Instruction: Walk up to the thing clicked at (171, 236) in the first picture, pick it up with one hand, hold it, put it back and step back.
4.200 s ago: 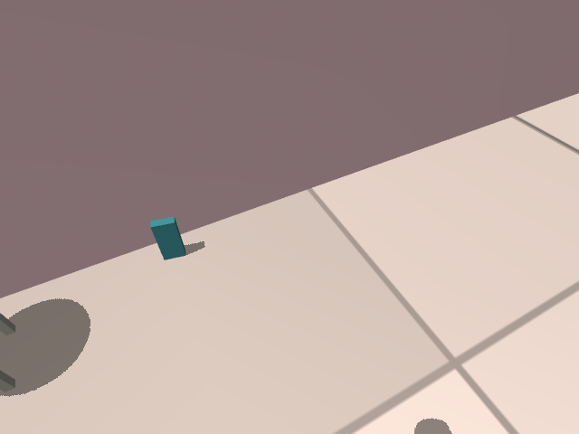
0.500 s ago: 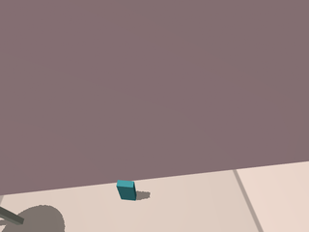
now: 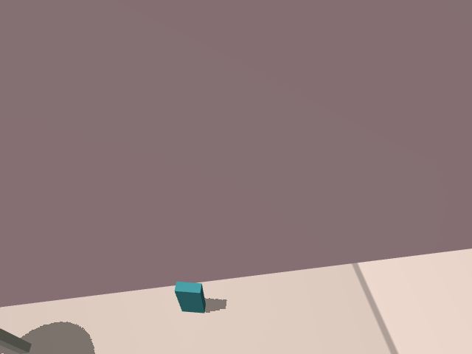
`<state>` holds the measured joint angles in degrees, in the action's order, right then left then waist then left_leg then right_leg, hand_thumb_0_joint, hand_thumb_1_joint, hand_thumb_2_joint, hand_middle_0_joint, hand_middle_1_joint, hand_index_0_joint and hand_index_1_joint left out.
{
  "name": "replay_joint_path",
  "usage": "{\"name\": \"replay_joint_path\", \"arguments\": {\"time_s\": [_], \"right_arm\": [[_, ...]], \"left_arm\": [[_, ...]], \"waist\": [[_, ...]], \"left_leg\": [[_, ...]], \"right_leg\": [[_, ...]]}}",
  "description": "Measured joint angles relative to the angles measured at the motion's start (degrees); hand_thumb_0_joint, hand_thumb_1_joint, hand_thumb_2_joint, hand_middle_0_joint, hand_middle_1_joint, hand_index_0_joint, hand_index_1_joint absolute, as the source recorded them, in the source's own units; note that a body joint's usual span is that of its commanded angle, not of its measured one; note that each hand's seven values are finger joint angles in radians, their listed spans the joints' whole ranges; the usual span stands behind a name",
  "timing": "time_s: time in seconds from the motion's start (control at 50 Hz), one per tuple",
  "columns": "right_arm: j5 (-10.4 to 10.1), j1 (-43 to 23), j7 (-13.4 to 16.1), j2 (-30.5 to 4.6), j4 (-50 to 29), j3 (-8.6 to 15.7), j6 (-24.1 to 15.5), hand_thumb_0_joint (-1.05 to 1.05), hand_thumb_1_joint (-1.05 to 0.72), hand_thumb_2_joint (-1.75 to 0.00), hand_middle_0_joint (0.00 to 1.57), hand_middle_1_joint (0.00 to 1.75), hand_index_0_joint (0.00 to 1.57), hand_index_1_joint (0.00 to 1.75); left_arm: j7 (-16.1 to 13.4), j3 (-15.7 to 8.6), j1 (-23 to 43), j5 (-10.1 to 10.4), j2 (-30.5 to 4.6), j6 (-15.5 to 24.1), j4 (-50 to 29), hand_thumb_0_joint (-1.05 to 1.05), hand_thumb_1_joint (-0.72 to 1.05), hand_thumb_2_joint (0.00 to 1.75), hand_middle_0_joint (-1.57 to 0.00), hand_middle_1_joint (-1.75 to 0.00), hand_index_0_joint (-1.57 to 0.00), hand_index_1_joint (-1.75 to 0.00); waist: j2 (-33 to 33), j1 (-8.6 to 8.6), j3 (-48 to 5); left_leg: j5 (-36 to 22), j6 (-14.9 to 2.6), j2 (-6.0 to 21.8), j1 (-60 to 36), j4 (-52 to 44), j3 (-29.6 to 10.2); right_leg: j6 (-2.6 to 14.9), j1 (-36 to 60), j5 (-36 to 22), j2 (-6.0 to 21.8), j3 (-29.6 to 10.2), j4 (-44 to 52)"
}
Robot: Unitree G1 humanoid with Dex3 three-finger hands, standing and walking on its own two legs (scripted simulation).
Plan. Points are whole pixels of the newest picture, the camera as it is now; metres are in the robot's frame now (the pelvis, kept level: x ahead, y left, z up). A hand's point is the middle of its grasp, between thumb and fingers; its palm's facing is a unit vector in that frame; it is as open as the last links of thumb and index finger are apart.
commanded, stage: walk up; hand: left
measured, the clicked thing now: (191, 298) +0.47 +0.19 -0.67
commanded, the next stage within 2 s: none
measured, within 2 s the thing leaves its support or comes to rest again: neither
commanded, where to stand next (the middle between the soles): +0.10 -0.01 m, yaw -1 degrees
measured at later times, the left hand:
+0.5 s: hand out of the picture +0.14 +0.32 -0.20, palm faces -0.10 -0.93 -0.35, open 7.4 cm
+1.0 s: hand out of the picture +0.09 +0.30 -0.14, palm faces -0.02 -0.85 -0.52, open 7.4 cm
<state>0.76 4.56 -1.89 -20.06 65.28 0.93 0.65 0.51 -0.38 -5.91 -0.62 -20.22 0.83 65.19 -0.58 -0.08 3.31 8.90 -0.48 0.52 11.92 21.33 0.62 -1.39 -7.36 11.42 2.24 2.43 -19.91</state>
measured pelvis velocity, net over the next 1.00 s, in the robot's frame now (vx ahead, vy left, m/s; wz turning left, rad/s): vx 0.02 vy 0.01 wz -0.02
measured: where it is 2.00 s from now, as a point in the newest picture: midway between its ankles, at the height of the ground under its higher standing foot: outside the picture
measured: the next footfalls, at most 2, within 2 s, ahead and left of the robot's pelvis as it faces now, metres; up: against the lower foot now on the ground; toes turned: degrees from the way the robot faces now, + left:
left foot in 0.24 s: +0.14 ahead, +0.17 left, +0.00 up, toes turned +3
right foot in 0.66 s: +0.08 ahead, -0.17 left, +0.00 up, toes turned -2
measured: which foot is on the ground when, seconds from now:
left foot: down 0.00-0.02, up 0.04-0.22, down 0.24-0.68, up 0.70-1.00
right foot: down 0.00-0.24, up 0.26-0.64, down 0.66-1.00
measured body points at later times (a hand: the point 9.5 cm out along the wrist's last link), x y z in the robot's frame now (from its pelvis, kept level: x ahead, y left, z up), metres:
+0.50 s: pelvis +0.05 +0.03 -0.03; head +0.11 +0.08 +0.41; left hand +0.14 +0.37 -0.17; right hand +0.09 -0.32 -0.10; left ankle +0.10 +0.17 -0.75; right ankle +0.04 -0.15 -0.65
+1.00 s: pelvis +0.02 +0.01 -0.04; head +0.04 -0.03 +0.41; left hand +0.09 +0.34 -0.11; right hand +0.07 -0.32 -0.18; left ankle +0.02 +0.15 -0.71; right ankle +0.04 -0.16 -0.75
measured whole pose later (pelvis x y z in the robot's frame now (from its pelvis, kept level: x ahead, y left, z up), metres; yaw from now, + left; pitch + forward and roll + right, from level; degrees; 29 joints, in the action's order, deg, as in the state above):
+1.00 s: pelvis +0.02 +0.01 -0.04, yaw -1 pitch -1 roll +1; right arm 3.3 15.4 -4.7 -25.4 49.6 4.6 3.6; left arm -1.4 -4.0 -17.0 -2.1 -22.8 3.9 46.9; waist -4.9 1.0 4.8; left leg 28.5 -0.3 0.8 26.2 58.4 -2.3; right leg 0.3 -21.5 22.1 5.3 -2.3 -43.9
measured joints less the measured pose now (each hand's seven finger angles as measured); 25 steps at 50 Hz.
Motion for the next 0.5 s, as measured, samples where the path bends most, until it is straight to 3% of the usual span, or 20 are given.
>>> {"name": "replay_joint_path", "arguments": {"time_s": [0.04,0.06,0.12,0.16,0.2,0.24,0.26,0.32,0.38,0.5], "right_arm": [[1.13,1.57,-1.23,-0.60,-1.80,0.98,0.82,0.01,-0.91,-0.90,0.20,0.30,0.20,0.30],[1.67,2.33,-1.79,-1.06,-2.68,1.46,1.34,0.01,-0.91,-0.90,0.20,0.30,0.20,0.30],[2.18,3.83,-2.98,-2.72,-4.87,2.82,1.74,0.01,-0.91,-0.90,0.20,0.30,0.20,0.30],[1.83,4.96,-3.27,-3.84,-5.91,3.61,1.05,0.01,-0.91,-0.90,0.20,0.30,0.20,0.30],[1.35,6.46,-2.89,-4.60,-6.17,4.13,0.08,0.01,-0.91,-0.90,0.20,0.30,0.20,0.30],[1.00,7.96,-1.12,-5.12,-6.52,4.48,-1.31,0.01,-0.91,-0.90,0.20,0.30,0.20,0.30],[1.12,8.24,0.34,-4.62,-6.65,4.72,-1.94,0.01,-0.91,-0.90,0.20,0.30,0.20,0.30],[0.69,8.57,3.22,-2.49,-7.93,3.90,-2.51,0.01,-0.91,-0.90,0.20,0.30,0.20,0.30],[0.26,9.10,5.05,-1.10,-9.97,3.34,-2.93,0.01,-0.90,-0.90,0.21,0.30,0.20,0.30],[0.45,10.49,6.44,-2.59,-14.52,3.47,-3.63,0.01,-0.90,-0.90,0.21,0.30,0.20,0.30]], "left_arm": [[0.16,-0.62,-1.95,-0.89,0.19,0.94,-1.24,0.00,0.90,0.90,-0.20,-0.29,-0.20,-0.30],[0.05,-1.05,-3.23,-1.30,0.21,1.47,-2.06,0.00,0.90,0.90,-0.20,-0.30,-0.20,-0.30],[-0.61,-2.07,-6.64,-1.87,-0.42,2.52,-3.91,0.00,0.90,0.90,-0.20,-0.30,-0.20,-0.31],[-0.31,-2.62,-8.00,-2.14,-1.37,2.17,-4.36,0.00,0.90,0.90,-0.20,-0.30,-0.20,-0.31],[0.47,-3.05,-8.78,-2.40,-2.50,0.82,-5.03,0.00,0.90,0.90,-0.20,-0.30,-0.20,-0.31],[1.23,-3.45,-9.18,-2.30,-3.77,-1.48,-6.58,0.00,0.90,0.90,-0.20,-0.30,-0.20,-0.31],[1.31,-3.78,-8.79,-2.19,-4.63,-2.88,-7.44,0.00,0.90,0.90,-0.20,-0.30,-0.20,-0.31],[0.97,-4.70,-7.17,-1.81,-6.66,-6.49,-10.14,0.00,0.90,0.90,-0.20,-0.29,-0.20,-0.30],[1.39,-5.34,-6.33,-1.67,-8.19,-7.47,-12.74,0.00,0.90,0.90,-0.20,-0.29,-0.20,-0.30],[2.40,-5.81,-4.83,-1.45,-8.29,-7.73,-17.27,0.00,0.90,0.90,-0.20,-0.29,-0.20,-0.30]], "waist": [[-0.57,0.05,-0.94],[-0.82,0.26,-1.44],[-1.04,1.10,-1.33],[-1.18,1.06,-0.66],[-1.11,1.12,-0.39],[-0.52,1.39,0.07],[0.97,1.42,0.91],[4.30,1.15,3.45],[6.90,1.18,5.45],[7.94,1.04,7.52]], "left_leg": [[9.42,-0.39,-0.05,2.12,6.02,-0.25],[11.42,-0.30,-0.03,3.92,10.69,-0.25],[11.07,0.36,0.91,8.73,21.51,-0.42],[11.65,0.70,2.43,9.59,21.50,-0.62],[10.49,0.88,3.49,8.33,16.73,-0.44],[3.01,1.59,3.46,5.79,10.92,0.34],[2.66,1.47,2.47,6.19,12.26,0.96],[5.86,0.69,1.72,7.68,15.79,1.74],[5.96,0.82,2.17,7.07,15.11,2.65],[7.76,1.30,4.62,8.45,18.43,3.57]], "right_leg": [[0.85,-0.08,4.31,-0.17,0.00,-1.06],[1.32,0.07,5.20,-0.22,-0.12,-0.87],[2.48,1.38,2.40,0.29,-0.77,1.26],[2.06,2.49,0.84,0.92,-0.42,1.33],[1.20,2.60,3.53,1.55,-0.03,-1.73],[1.18,0.15,8.42,2.42,-0.43,-9.62],[1.98,-2.25,11.90,2.87,-2.31,-15.42],[2.85,-11.34,17.69,-2.04,-9.52,-35.18],[2.65,-18.76,16.40,-4.47,-10.88,-49.29],[0.62,-25.40,15.23,-4.43,-13.60,-56.57]]}}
